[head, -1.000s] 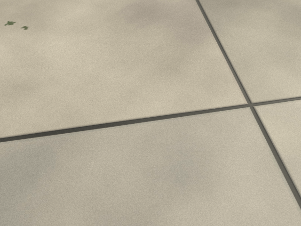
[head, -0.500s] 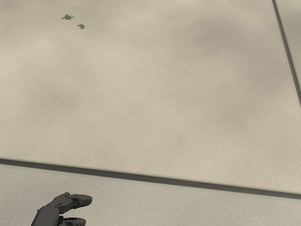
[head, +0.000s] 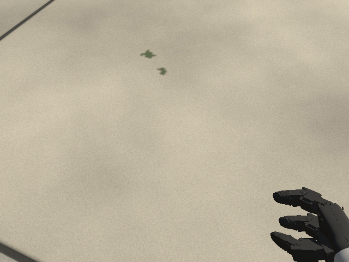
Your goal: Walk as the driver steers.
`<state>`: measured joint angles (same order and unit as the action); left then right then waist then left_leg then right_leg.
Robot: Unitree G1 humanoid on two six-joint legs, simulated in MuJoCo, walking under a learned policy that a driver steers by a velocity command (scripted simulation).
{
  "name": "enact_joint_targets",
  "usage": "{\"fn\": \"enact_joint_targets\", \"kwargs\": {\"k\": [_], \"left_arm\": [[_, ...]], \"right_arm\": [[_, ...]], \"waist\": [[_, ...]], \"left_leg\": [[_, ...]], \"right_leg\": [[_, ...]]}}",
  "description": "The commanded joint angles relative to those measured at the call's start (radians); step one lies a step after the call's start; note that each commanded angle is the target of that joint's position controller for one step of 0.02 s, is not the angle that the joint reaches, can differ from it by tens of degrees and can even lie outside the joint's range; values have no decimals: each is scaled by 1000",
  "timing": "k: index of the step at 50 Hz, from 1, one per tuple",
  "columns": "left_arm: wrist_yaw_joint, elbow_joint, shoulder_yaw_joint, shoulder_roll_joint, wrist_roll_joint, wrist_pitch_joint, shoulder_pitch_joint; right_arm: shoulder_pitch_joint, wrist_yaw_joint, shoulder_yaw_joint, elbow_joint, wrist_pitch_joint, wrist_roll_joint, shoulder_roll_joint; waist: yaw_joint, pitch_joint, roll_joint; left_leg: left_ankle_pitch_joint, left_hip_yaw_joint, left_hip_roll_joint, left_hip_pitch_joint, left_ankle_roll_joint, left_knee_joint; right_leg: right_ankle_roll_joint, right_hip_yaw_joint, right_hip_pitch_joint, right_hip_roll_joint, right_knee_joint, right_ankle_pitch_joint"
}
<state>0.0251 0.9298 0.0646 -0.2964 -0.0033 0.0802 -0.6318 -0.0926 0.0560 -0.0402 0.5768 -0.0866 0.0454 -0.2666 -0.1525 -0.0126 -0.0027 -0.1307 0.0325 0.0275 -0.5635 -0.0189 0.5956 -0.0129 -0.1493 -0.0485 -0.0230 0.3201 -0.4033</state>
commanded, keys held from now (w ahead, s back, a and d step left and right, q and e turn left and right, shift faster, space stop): w+e+shift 0.04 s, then e+shift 0.58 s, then q+shift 0.38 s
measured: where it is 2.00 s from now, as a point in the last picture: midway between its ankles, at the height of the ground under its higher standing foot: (230, 237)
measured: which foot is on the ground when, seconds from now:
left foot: up 0.00-0.00, down 0.02-0.38, up 0.40-0.94, down 0.96-1.00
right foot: down 0.00-0.02, up 0.04-0.38, down 0.40-0.96, up 0.98-1.00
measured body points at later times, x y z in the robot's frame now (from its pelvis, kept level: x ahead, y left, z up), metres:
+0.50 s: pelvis +0.33 -0.03 -0.02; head +0.38 -0.06 +0.42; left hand +0.59 +0.17 -0.12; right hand +0.32 -0.32 -0.15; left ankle +0.28 +0.14 -0.62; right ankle +0.43 -0.09 -0.73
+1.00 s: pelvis +0.44 +0.00 +0.01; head +0.46 +0.01 +0.46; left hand +0.69 +0.16 -0.11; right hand +0.39 -0.29 -0.10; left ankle +0.48 +0.09 -0.73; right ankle +0.43 -0.09 -0.72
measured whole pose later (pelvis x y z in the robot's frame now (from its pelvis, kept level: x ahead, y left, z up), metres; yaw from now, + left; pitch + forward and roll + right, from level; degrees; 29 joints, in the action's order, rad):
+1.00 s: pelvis +0.44 +0.00 +0.01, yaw -27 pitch +0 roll +0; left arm -0.04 0.74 0.03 -0.27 -0.02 -0.04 -0.17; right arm 0.28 0.00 0.03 0.75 0.04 0.01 -0.28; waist 0.03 0.02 -0.03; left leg -0.27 0.08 -0.07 -0.23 -0.04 0.52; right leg -0.05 -0.10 0.32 -0.13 0.60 -0.28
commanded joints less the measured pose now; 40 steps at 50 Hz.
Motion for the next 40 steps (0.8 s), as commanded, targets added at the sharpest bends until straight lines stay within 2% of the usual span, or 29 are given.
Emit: {"fn": "enact_joint_targets", "kwargs": {"k": [1,2,3,4,5,6,8,10,11,12,13,14,16,17,18,19,20,21,22,23,24,25,26,27,29,32,36,39,40], "left_arm": [[6,-120,39,-190,10,32,204],[-3,-154,6,-38,13,33,183],[-11,-195,4,-54,34,18,133],[-20,-181,10,-85,10,-4,196],[-18,-175,9,-75,-5,-19,252],[-14,-160,13,-63,-9,-34,259],[-3,-174,18,-42,-24,-69,263],[13,-236,12,-17,-26,-81,362],[23,-265,6,-6,-25,-81,409],[35,-283,-2,4,-26,-77,436],[48,-285,-9,11,-25,-73,438],[58,-278,-11,7,-25,-73,426],[62,-262,0,-27,-33,-78,358],[57,-249,10,-52,-39,-81,288],[45,-225,27,-88,-47,-80,183],[25,-196,45,-132,-51,-76,117],[-2,-212,68,-220,-25,-86,191],[2,-282,80,-322,-12,-84,210],[-2,-318,89,-303,10,-91,256],[-21,-348,78,-256,3,-106,345],[-26,-341,56,-182,2,-110,393],[-29,-323,47,-159,3,-108,402],[-27,-308,43,-151,4,-107,400],[-24,-299,46,-159,4,-104,392],[-19,-287,58,-188,-6,-98,383],[-24,-286,64,-193,-7,-107,392],[-30,-269,33,-115,-15,-112,363],[-33,-251,3,-55,-30,-112,368],[-34,-245,-6,-47,-37,-111,375]], "right_arm": [[476,-55,100,90,-3,24,-219],[606,-74,119,96,-9,52,-295],[547,-78,126,77,3,35,-317],[442,-77,111,71,5,20,-221],[389,-69,93,70,-3,10,-138],[376,-62,83,81,-9,11,-98],[374,-60,77,112,-20,-17,-74],[370,-64,83,135,-29,-36,-85],[335,-69,84,135,-28,-41,-84],[296,-73,85,135,-27,-46,-83],[266,-76,89,135,-25,-50,-89],[267,-80,96,140,-25,-53,-106],[284,-86,114,142,-22,-59,-158],[284,-85,122,135,-17,-67,-179],[277,-80,126,125,-9,-75,-188],[286,-72,122,126,1,-69,-165],[367,-62,109,135,19,-40,-91],[554,-69,105,84,41,-32,-102],[544,-83,101,85,56,-11,-135],[495,-90,93,74,65,-11,-152],[412,-92,100,68,73,6,-178],[381,-93,102,64,84,11,-176],[385,-93,101,71,103,13,-175],[375,-92,99,71,118,11,-164],[357,-92,89,67,127,3,-125],[315,-91,89,56,133,-10,-116],[282,-92,92,66,142,-22,-106],[272,-81,84,85,142,-28,-82],[273,-76,80,96,141,-33,-74]], "waist": [[363,-169,39],[354,-277,240],[280,-299,312],[234,-125,164],[219,-27,78],[189,13,57],[141,28,125],[127,42,150],[115,57,148],[102,64,147],[92,47,144],[88,30,136],[58,-33,103],[23,-75,89],[-26,-129,68],[-53,-140,-2],[16,-81,-187],[111,-284,-192],[87,-393,-74],[101,-324,-59],[124,-194,26],[149,-104,12],[167,-61,22],[168,-54,34],[166,-88,43],[159,-112,8],[121,-88,-62],[107,-60,-81],[103,-48,-89]], "left_leg": [[-138,28,52,813,-26,-18],[-560,428,361,958,-58,-143],[-595,836,481,882,-120,-354],[-429,683,437,760,-143,-329],[-82,465,384,649,-146,-280],[286,297,335,583,-128,-249],[563,116,297,498,-107,-245],[684,19,289,500,-104,-275],[665,-41,274,463,-90,-305],[625,-122,229,422,-65,-314],[571,-201,181,382,-43,-306],[559,-243,160,359,-32,-275],[732,-254,182,374,-18,-133],[768,-246,202,372,-14,-2],[694,-232,209,332,-3,190],[300,-230,147,232,22,445],[-491,-255,-13,41,54,803],[-593,-88,-61,-79,96,1047],[-479,40,-22,-124,98,1070],[-411,61,-14,-158,92,994],[-368,75,28,-141,88,857],[-345,68,30,-95,82,759],[-323,62,37,-32,83,678],[-304,53,33,20,83,613],[-264,51,19,47,85,544],[-194,63,9,16,83,467],[-127,40,27,33,69,403],[-149,25,29,125,50,272],[-170,18,18,183,41,216]], "right_leg": [[-100,-34,525,39,480,569],[-89,16,708,-30,852,-51],[-90,50,823,-44,1035,-62],[-83,69,876,33,1073,30],[-67,89,860,64,1034,72],[-48,94,820,76,1005,58],[-23,107,767,95,931,22],[-20,129,802,87,847,91],[-21,142,785,86,745,149],[-25,171,713,75,597,244],[-32,211,596,51,449,371],[-37,253,491,13,368,449],[-70,298,335,-49,333,459],[-99,285,245,-63,325,448],[-134,256,113,-73,298,459],[-162,197,-9,-59,232,512],[-194,30,-81,78,250,1035],[-388,-381,-238,338,287,1636],[-451,-460,-272,368,209,1440],[-449,-510,-131,352,90,905],[-379,-456,18,260,25,622],[-324,-405,129,202,5,601],[-282,-345,218,169,-5,633],[-249,-309,270,137,2,678],[-210,-284,277,100,36,777],[-161,-301,261,89,29,620],[-126,-282,264,98,-17,463],[-135,-251,281,104,-58,312],[-143,-231,304,105,-68,260]]}}
Next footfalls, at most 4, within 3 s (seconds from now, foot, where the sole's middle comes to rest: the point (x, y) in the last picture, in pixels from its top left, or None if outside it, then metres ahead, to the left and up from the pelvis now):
0.02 left None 0.19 0.13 -0.77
0.40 right None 0.47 -0.11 -0.77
0.96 left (184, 253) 0.52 0.07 -0.77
1.42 right None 0.48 -0.12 -0.77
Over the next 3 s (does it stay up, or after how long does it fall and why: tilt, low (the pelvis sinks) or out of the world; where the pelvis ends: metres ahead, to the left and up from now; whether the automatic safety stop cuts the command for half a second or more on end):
stays up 1.00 -0.51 0.01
